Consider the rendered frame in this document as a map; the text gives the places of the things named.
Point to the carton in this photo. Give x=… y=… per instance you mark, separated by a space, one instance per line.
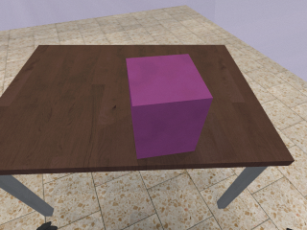
x=169 y=102

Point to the table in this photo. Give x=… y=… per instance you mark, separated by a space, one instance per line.
x=68 y=111

